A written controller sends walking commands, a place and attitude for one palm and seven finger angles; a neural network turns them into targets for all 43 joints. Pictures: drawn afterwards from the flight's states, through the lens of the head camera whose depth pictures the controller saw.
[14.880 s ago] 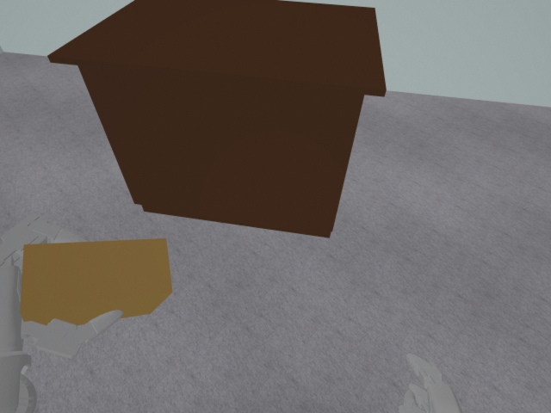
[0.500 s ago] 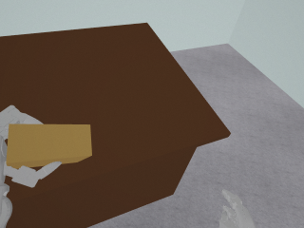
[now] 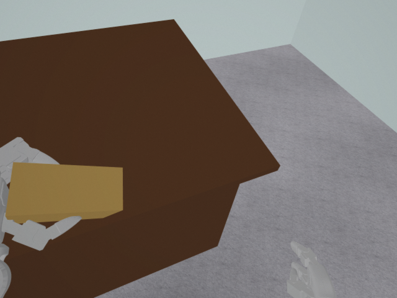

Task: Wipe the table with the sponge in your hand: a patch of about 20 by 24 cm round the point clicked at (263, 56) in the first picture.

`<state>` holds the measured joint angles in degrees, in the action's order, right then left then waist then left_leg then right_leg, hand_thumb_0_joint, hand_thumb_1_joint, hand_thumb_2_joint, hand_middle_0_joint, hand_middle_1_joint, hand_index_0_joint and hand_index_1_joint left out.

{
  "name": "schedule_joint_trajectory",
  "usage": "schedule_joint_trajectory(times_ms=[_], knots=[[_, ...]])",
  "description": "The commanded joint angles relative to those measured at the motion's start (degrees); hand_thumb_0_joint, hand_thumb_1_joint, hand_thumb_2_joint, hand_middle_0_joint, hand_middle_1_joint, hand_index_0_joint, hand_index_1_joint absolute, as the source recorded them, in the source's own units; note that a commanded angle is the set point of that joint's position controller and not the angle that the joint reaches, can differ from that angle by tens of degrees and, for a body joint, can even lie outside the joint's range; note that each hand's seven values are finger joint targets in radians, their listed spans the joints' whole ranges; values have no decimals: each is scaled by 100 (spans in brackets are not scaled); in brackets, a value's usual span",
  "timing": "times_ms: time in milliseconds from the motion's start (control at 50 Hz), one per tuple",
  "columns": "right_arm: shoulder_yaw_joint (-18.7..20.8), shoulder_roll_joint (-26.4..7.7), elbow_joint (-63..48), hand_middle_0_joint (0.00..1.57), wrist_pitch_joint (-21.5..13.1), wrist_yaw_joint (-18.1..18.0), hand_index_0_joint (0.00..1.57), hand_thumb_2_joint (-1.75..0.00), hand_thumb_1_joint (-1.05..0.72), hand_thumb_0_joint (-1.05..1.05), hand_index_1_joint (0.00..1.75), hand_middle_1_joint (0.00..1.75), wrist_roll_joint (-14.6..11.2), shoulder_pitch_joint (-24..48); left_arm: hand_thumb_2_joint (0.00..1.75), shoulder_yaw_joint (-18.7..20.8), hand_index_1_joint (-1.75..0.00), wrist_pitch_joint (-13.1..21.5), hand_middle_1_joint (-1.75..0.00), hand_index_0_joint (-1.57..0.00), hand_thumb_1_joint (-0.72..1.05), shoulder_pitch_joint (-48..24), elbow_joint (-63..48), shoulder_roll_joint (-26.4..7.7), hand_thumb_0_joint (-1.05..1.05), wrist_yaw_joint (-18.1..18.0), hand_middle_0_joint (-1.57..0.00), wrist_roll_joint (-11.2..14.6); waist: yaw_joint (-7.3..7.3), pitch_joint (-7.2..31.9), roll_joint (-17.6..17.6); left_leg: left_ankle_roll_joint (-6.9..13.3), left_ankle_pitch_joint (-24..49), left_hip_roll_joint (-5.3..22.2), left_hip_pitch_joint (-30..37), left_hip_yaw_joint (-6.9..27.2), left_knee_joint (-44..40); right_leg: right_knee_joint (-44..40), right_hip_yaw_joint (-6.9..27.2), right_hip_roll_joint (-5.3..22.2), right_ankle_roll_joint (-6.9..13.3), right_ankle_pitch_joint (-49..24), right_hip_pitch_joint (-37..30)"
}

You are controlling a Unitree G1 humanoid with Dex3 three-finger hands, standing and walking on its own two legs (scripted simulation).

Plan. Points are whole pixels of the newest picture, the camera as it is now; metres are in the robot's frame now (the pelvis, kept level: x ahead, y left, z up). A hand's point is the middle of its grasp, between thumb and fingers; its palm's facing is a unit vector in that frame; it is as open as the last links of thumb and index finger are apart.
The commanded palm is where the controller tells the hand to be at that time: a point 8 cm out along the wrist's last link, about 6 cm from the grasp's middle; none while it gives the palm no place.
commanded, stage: shuffle to correct the standing spot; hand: left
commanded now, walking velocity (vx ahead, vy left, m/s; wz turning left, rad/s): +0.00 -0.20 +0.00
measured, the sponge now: (83, 195) +0.23 +0.20 +0.14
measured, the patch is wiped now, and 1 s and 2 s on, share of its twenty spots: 0.00 0.00 0.00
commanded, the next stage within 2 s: come to a stop and stand still in 0.46 s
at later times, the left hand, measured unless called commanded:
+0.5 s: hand (66, 195) +0.22 +0.22 +0.16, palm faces +0.30 -0.84 -0.44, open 10.1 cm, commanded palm +0.16 +0.26 +0.18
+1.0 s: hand (38, 191) +0.23 +0.26 +0.15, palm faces +0.29 -0.84 -0.46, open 10.1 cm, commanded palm +0.17 +0.30 +0.18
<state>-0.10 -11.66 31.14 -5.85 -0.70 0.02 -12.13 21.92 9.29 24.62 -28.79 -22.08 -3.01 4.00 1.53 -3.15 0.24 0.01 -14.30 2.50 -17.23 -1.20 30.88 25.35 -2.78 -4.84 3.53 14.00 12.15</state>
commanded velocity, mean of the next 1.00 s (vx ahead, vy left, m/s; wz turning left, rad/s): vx -0.01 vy -0.11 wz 0.00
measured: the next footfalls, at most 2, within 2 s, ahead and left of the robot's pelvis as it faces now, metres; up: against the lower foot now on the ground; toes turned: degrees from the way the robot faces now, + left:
none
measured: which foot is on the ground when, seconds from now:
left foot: down 0.00-1.00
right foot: down 0.00-1.00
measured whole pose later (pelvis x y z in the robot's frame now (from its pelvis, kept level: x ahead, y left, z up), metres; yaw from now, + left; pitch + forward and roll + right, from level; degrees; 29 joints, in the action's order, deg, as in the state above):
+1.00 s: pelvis +0.01 +0.02 +0.00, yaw +0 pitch +0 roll -1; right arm -0.1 -12.1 33.1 -6.5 -2.0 -0.7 -14.4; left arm 21.8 11.2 27.2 -26.8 -24.1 -3.8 2.9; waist -0.1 -4.1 1.0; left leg 1.7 -14.2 0.3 -15.5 -2.8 29.2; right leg 26.8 -1.5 -2.5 2.0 15.3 12.0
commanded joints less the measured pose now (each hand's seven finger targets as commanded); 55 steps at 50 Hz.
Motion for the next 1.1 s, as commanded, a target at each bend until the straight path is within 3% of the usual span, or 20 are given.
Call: schedule_joint_trajectory(times_ms=[0,80,160,240,320,380,460,500,560,580,600,620,660,700,760,800,820,900,1020,1080], knots=[[354,-691,-818,20,-276,-127,20,-90,-90,0,30,30,-55,440,130,643,-160,325,-160,-120,10,-515,-1253,-1030,0,-173,-120,94,-119,922,-106,138,337,161,693,77,-67,-605,737,717,-152,-714,318],[389,-703,-816,20,-265,-150,20,-90,-90,0,30,30,-38,395,130,643,-160,330,-160,-120,10,-469,-1223,-1043,0,-177,-120,145,-120,814,38,163,165,91,472,13,212,-645,847,848,-152,-494,369],[407,-723,-784,20,-257,-167,20,-90,-90,0,30,30,-32,390,130,691,-160,351,-160,-120,10,-401,-1390,-1084,0,-191,-120,176,-140,845,-142,175,534,135,523,44,217,-434,727,825,-165,-813,346],[407,-765,-815,20,-226,-178,20,-90,-90,0,30,30,-25,416,130,746,-160,352,-160,-120,10,-235,-1452,-1107,0,-159,-120,169,-112,885,-627,323,1418,572,513,502,-220,73,319,464,-459,-1096,130],[397,-769,-834,20,-214,-157,20,-90,-90,0,30,30,-31,375,130,768,-160,336,-160,-120,10,7,-1398,-1086,0,-111,-120,141,-87,1014,-714,395,1893,789,491,635,-255,82,233,396,-499,-1068,-158],[463,-776,-859,20,-214,-133,20,-90,-90,0,30,30,-59,282,130,778,-160,309,-160,-120,10,-10,-1357,-1086,0,-89,-120,157,-89,1055,-213,236,1188,492,295,268,157,-255,432,588,-397,-1209,-339],[445,-699,-785,20,-209,-139,20,-90,-90,0,30,30,-49,272,130,761,-160,282,-160,-120,10,-68,-1389,-1099,0,-169,-120,226,-166,1013,375,105,57,-57,229,-124,789,-540,1091,1197,-4,-1235,87],[390,-674,-736,20,-219,-177,20,-90,-90,0,30,30,-40,428,130,884,-160,284,-160,-120,10,-100,-1522,-1246,0,-243,-120,202,-138,931,127,124,129,0,471,-50,508,-461,1110,1190,55,-1082,357],[396,-725,-739,20,-186,-214,20,-90,-90,0,30,30,0,407,130,740,-160,300,-160,-120,10,-244,-1501,-1120,0,-228,-120,179,-172,801,-417,321,633,388,650,323,-13,-103,614,763,-368,-836,474],[601,-824,0,20,-753,-239,20,-90,-90,0,30,30,178,-899,130,3752,-160,932,-160,-120,10,-5408,-1847,-5171,0,-68,-120,-629,-40,33,673,245,650,279,16,-427,-43,-489,564,600,-1250,-2100,651],[591,-724,-80,20,-561,-254,20,-90,-90,0,30,30,-58,-226,130,2416,-160,559,-160,-120,10,-3704,262,-3346,0,31,-120,-143,-74,320,-519,190,1059,528,524,155,-23,202,787,1260,-175,-1648,819],[547,-801,-405,20,-529,-137,20,-90,-90,0,30,30,-52,109,130,1025,-160,434,-160,-120,10,-2852,284,-1672,0,179,-120,-76,-69,810,-956,146,1126,306,849,142,103,368,1140,938,-161,-1637,576],[523,-862,-638,20,-471,50,20,-90,-90,0,30,30,-174,-6,130,488,-160,445,-160,-120,10,-1535,58,-1085,0,232,-120,17,0,1138,-890,368,1064,260,624,45,213,452,1077,1016,-690,-2095,70],[437,-702,-807,20,-425,256,20,-90,-90,0,30,30,-295,213,130,114,-160,420,-160,-120,10,-465,-446,-499,0,173,-120,80,78,1367,-190,355,1098,172,503,24,118,368,898,981,-790,-2210,-448],[369,-701,-910,20,-356,225,20,-90,-90,0,30,30,-234,411,130,768,-160,468,-160,-120,10,22,-1078,-1143,0,-42,-120,26,89,1126,852,204,474,-39,223,-120,160,-370,1038,1144,-615,-1668,-477],[279,-670,-786,20,-303,72,20,-90,-90,0,30,30,-175,507,130,1411,-160,528,-160,-120,10,164,-1132,-1681,0,-268,-120,29,68,1063,639,150,167,-110,309,-69,-22,-632,1205,1301,-323,-969,-226],[269,-631,-796,20,-296,-6,20,-90,-90,0,30,30,-141,479,130,1296,-160,562,-160,-120,10,197,-1072,-1451,0,-281,-120,74,-21,1031,457,155,168,-92,383,12,-125,-638,1093,1268,-196,-585,-136],[200,-680,-765,20,-345,-195,20,-90,-90,0,30,30,-95,605,130,1227,-160,644,-160,-120,10,-390,-1323,-1491,0,-372,-120,30,-73,790,-704,226,377,211,767,377,-699,-446,808,865,-136,-294,160],[196,-721,-651,20,-486,-152,20,-90,-90,0,30,30,-86,434,130,498,-160,550,-160,-120,10,-579,-853,-843,0,-315,-120,-110,-41,1023,-487,318,1131,381,1001,573,-837,-217,356,702,-248,-872,-156],[216,-728,-658,20,-492,-90,20,-90,-90,0,30,30,-97,429,130,322,-160,494,-160,-120,10,-575,-900,-751,0,-307,-120,-171,-29,1038,-299,318,1272,390,991,603,-810,-259,337,720,-263,-937,-193]])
